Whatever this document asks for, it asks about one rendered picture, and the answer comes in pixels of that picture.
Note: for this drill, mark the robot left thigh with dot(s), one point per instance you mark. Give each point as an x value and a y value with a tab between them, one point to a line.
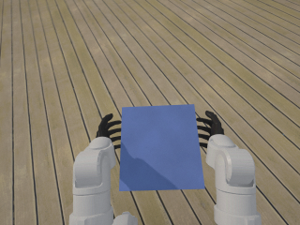
125	219

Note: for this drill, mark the right robot forearm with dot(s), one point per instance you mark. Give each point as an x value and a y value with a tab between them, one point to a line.
235	182

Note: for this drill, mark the left robot hand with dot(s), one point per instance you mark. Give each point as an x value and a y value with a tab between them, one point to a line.
104	132

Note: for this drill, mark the right robot hand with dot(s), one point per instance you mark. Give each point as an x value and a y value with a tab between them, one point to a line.
214	129

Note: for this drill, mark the carton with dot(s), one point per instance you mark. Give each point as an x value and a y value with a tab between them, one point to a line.
160	148

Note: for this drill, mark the left robot shin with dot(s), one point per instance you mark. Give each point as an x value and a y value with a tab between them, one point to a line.
126	213

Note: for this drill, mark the left robot forearm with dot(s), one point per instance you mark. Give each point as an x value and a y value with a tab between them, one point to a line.
91	184

